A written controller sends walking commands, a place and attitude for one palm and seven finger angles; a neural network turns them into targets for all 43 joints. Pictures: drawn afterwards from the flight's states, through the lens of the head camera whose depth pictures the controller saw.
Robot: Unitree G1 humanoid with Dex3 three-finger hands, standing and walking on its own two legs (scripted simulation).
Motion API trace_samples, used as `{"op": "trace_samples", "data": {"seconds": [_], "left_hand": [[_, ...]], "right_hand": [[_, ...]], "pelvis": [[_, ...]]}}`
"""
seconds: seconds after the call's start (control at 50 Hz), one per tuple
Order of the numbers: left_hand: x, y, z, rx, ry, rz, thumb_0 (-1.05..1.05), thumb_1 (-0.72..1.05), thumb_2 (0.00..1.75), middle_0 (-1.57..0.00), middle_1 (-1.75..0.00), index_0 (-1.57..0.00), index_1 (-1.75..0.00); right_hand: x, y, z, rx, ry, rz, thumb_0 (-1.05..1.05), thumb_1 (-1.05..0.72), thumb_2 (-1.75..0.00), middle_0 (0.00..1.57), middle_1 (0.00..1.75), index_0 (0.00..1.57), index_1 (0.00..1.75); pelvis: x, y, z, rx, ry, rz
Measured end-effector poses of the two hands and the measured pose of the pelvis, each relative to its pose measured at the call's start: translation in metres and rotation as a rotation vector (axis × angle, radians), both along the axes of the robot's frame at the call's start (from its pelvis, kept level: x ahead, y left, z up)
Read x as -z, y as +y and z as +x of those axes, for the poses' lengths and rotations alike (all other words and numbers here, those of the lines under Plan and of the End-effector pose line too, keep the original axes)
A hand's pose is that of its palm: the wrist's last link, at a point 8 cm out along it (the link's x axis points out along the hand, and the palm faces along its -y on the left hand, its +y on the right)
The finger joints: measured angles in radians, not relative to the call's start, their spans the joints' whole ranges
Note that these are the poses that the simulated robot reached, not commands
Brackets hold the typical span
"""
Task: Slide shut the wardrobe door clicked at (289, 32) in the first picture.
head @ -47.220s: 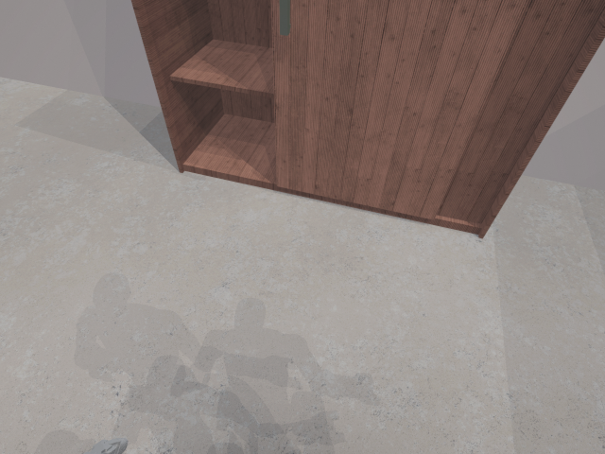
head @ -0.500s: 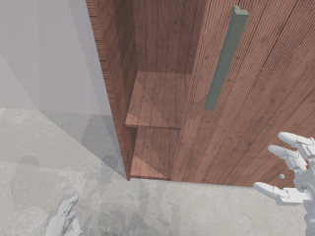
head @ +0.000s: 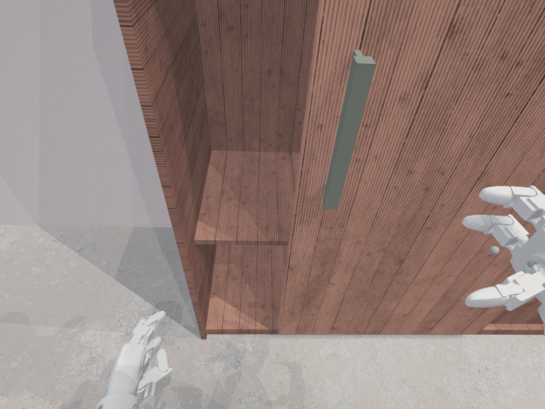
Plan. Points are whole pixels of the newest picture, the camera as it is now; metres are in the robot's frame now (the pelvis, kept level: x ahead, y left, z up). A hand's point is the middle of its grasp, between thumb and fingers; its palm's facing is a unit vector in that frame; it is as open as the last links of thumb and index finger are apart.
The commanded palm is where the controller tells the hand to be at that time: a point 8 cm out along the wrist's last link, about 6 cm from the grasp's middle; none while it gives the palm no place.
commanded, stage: raise the hand with hooked fingers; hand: right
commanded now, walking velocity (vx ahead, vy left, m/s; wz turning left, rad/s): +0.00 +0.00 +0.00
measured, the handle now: (342, 138) +0.52 -0.13 +0.16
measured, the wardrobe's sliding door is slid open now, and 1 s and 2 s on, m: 0.26 0.26 0.26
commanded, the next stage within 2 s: move the hooked fingers beside the handle in 0.58 s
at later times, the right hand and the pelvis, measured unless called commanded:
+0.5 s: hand (489, 233) +0.27 -0.25 +0.19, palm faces +0.14 +0.99 -0.06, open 14.0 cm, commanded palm +0.24 -0.30 +0.19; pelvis -0.01 +0.02 +0.00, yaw +1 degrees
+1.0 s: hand (465, 218) +0.31 -0.25 +0.18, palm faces +0.09 +1.00 -0.04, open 14.0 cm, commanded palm +0.28 -0.29 +0.18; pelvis -0.01 +0.01 +0.00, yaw +1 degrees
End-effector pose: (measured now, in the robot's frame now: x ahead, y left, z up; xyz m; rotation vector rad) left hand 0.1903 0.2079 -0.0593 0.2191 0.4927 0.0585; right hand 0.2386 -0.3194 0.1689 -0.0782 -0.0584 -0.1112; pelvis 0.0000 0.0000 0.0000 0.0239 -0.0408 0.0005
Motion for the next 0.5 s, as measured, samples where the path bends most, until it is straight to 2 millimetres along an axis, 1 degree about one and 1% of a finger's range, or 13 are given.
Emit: {"op": "trace_samples", "data": {"seconds": [0.12,0.16,0.22,0.28,0.32,0.4,0.46,0.5], "left_hand": [[0.001,0.010,-0.009,-0.019,0.035,0.014,0.02,0.90,0.90,-0.20,-0.30,-0.20,-0.30],[0.002,0.015,-0.013,-0.035,0.044,0.013,0.02,0.90,0.90,-0.20,-0.30,-0.20,-0.30],[0.004,0.023,-0.019,-0.061,0.057,0.006,0.02,0.90,0.90,-0.20,-0.30,-0.20,-0.30],[0.005,0.031,-0.025,-0.084,0.065,0.007,0.02,0.90,0.90,-0.20,-0.30,-0.20,-0.30],[0.005,0.036,-0.029,-0.093,0.068,0.013,0.02,0.90,0.90,-0.20,-0.30,-0.20,-0.30],[0.004,0.041,-0.033,-0.100,0.069,0.026,0.02,0.90,0.90,-0.20,-0.30,-0.20,-0.30],[0.003,0.042,-0.035,-0.102,0.066,0.027,0.02,0.90,0.90,-0.20,-0.30,-0.20,-0.30],[0.004,0.043,-0.034,-0.103,0.062,0.023,0.02,0.90,0.90,-0.20,-0.30,-0.20,-0.30]], "right_hand": [[-0.027,-0.005,0.007,0.012,-0.062,-0.015,-0.01,0.49,-0.30,0.30,1.20,0.30,1.19],[-0.031,-0.006,0.009,0.007,-0.051,-0.013,-0.01,0.50,-0.30,0.30,1.20,0.30,1.19],[-0.023,-0.004,0.013,-0.011,0.008,0.003,-0.01,0.50,-0.30,0.30,1.20,0.30,1.20],[-0.010,0.004,0.014,-0.028,0.063,0.019,-0.01,0.50,-0.30,0.30,1.20,0.30,1.20],[-0.006,0.011,0.012,-0.031,0.063,0.023,-0.01,0.50,-0.30,0.30,1.20,0.30,1.20],[-0.011,0.018,0.008,-0.016,-0.010,0.023,-0.01,0.50,-0.30,0.30,1.20,0.30,1.20],[-0.018,0.016,0.006,0.011,-0.049,0.012,-0.01,0.50,-0.30,0.30,1.20,0.30,1.20],[-0.021,0.015,0.006,0.022,-0.045,0.007,-0.01,0.50,-0.30,0.30,1.20,0.30,1.20]], "pelvis": [[-0.003,0.004,-0.002,-0.002,-0.016,-0.002],[-0.003,0.005,-0.003,-0.005,-0.016,-0.003],[-0.003,0.006,-0.005,-0.011,-0.013,-0.005],[-0.003,0.007,-0.006,-0.017,-0.011,-0.006],[-0.003,0.008,-0.006,-0.020,-0.014,-0.006],[-0.002,0.012,-0.006,-0.022,-0.022,-0.007],[-0.002,0.015,-0.007,-0.022,-0.027,-0.007],[-0.002,0.016,-0.007,-0.022,-0.030,-0.006]]}}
